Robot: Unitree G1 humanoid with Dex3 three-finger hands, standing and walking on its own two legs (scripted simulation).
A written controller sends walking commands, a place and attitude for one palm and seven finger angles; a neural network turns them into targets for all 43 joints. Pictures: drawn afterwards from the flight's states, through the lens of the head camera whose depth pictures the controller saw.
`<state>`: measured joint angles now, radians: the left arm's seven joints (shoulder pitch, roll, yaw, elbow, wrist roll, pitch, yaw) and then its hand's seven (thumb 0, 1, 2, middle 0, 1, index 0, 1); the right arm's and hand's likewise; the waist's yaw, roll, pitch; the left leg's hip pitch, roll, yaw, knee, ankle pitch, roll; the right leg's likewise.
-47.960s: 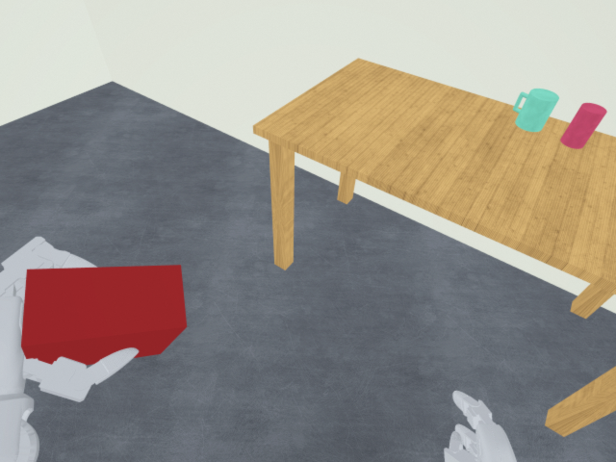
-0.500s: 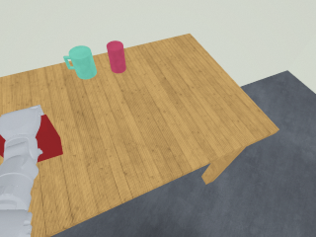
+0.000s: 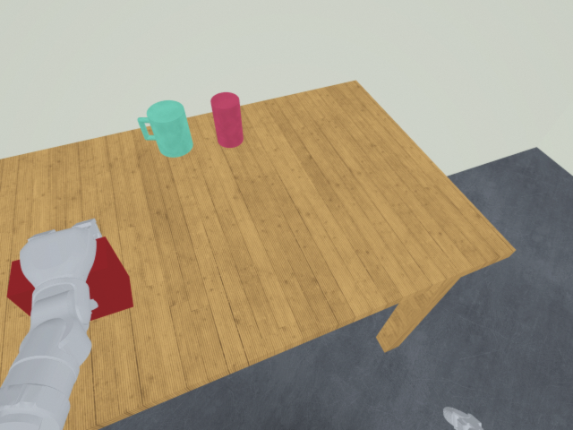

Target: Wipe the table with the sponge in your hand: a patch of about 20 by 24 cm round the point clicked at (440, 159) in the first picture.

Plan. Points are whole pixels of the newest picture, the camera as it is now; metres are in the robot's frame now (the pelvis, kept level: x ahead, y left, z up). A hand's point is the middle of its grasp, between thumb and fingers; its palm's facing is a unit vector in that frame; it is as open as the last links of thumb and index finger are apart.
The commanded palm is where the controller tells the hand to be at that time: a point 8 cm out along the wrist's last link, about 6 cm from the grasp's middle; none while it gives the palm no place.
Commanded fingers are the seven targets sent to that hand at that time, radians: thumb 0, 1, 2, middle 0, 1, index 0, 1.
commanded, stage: wipe back along the first lane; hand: left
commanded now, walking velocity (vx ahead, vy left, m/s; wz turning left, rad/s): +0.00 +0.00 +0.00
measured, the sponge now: (82, 292) +0.31 +0.35 -0.05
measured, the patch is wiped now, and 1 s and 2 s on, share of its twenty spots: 1.00 1.00 1.00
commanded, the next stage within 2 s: lift the sponge slowly off the table in 1.58 s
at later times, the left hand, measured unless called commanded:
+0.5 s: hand (77, 304) +0.27 +0.32 +0.00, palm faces -0.07 -0.03 -1.00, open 10.3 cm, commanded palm +0.23 +0.30 +0.02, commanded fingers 0.00 0.10 1.30 -1.20 -1.60 -1.20 -1.60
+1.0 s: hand (79, 319) +0.25 +0.31 -0.01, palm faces -0.05 -0.03 -1.00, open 10.3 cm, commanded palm +0.21 +0.29 +0.02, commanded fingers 0.00 0.10 1.30 -1.20 -1.60 -1.20 -1.60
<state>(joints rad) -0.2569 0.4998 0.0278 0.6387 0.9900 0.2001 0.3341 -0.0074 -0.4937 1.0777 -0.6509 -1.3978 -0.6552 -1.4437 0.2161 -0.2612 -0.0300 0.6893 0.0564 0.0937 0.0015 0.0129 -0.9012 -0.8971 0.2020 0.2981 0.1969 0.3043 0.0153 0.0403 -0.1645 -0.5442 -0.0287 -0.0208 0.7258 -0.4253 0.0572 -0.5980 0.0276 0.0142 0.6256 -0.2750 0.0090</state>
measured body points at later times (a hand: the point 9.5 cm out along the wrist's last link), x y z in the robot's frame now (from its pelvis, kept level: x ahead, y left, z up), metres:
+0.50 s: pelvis +0.00 -0.02 +0.00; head +0.04 -0.02 +0.45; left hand +0.27 +0.32 +0.05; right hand +0.17 -0.27 -0.10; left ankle -0.05 +0.08 -0.72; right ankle +0.01 -0.14 -0.72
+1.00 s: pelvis +0.00 -0.02 +0.00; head +0.03 -0.02 +0.45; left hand +0.25 +0.31 +0.05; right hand +0.19 -0.26 -0.10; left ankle -0.05 +0.08 -0.72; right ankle +0.01 -0.14 -0.72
